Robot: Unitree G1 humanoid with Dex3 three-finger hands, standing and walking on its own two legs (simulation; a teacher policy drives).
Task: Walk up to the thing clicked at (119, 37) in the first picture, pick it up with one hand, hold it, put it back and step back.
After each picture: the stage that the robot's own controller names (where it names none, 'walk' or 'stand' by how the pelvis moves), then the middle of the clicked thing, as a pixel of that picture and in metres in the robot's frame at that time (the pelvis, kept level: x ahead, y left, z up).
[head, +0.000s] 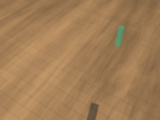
stand; (119, 36) +1.41 -0.38 -0.65
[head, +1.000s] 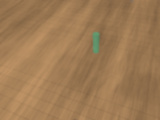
walk; (96, 43) +1.33 +0.00 -0.63
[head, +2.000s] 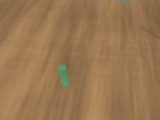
walk; (64, 76) +0.82 +0.26 -0.64
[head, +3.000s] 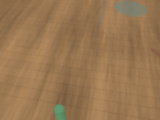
walk; (61, 115) +0.46 +0.22 -0.64
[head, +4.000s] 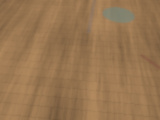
stand; out of the picture +0.37 +0.22 -0.66
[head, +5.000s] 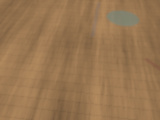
stand; out of the picture +0.36 +0.21 -0.66
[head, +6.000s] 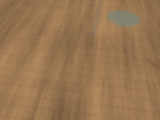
stand; out of the picture +0.36 +0.22 -0.66
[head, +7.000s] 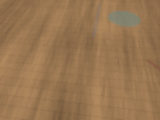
stand; out of the picture +0.35 +0.22 -0.66
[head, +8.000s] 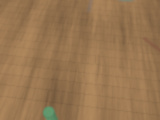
go down; (51, 116) +0.38 +0.21 -0.62
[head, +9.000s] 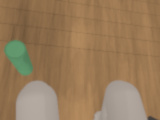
go down; (21, 60) +0.43 +0.26 -0.24
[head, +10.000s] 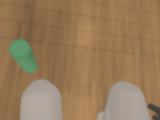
close in; (25, 59) +0.43 +0.26 -0.25
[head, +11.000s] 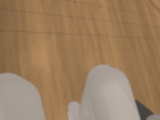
close in; out of the picture +0.40 +0.30 -0.15
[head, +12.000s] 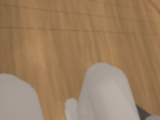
close; out of the picture +0.40 +0.30 -0.15
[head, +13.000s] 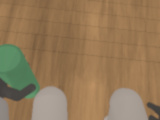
lift; (20, 77) +0.33 +0.22 -0.02
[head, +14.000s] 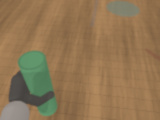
hold; (41, 87) +0.32 +0.16 +0.05
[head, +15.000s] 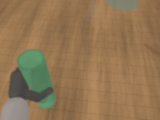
hold; (40, 83) +0.34 +0.16 +0.04
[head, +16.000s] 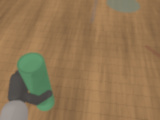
hold; (39, 86) +0.33 +0.17 +0.03
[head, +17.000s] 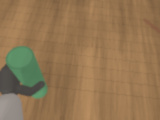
crouch; (31, 77) +0.36 +0.19 -0.02
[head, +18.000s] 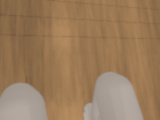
lower; out of the picture +0.47 +0.28 -0.08
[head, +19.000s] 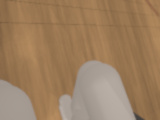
lower; out of the picture +0.43 +0.31 -0.16
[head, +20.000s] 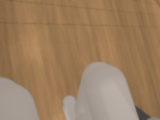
lower; out of the picture +0.41 +0.32 -0.16
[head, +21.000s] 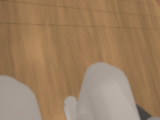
lower; out of the picture +0.40 +0.32 -0.15
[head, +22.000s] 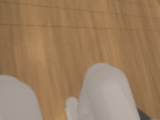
lower; out of the picture +0.39 +0.31 -0.16
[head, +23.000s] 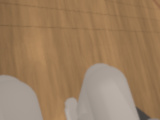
open; out of the picture +0.40 +0.31 -0.16
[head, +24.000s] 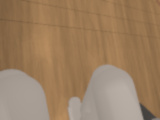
stand; out of the picture +0.39 +0.31 -0.16
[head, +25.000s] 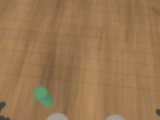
walk; (44, 98) +0.39 +0.24 -0.47
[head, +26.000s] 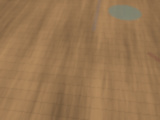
stand; out of the picture +0.38 +0.22 -0.60
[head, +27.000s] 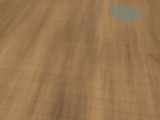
stand; out of the picture +0.37 +0.21 -0.60
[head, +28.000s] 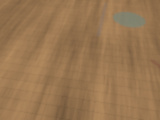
stand; out of the picture +0.38 +0.20 -0.64
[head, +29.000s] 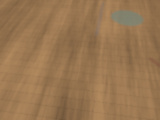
stand; out of the picture +0.37 +0.21 -0.66
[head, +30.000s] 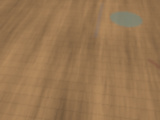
stand; out of the picture +0.36 +0.22 -0.66
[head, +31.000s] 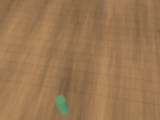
walk; (62, 105) +0.43 +0.20 -0.63
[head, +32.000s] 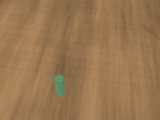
walk; (60, 85) +0.61 +0.17 -0.64
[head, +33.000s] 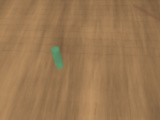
walk; (57, 58) +0.89 +0.30 -0.62
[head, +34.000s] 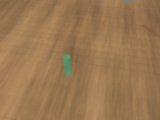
stand; (67, 65) +0.96 +0.19 -0.65
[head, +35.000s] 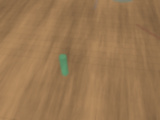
stand; (63, 65) +1.00 +0.23 -0.66
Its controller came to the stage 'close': yes
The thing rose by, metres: 0.69
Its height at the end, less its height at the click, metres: +0.00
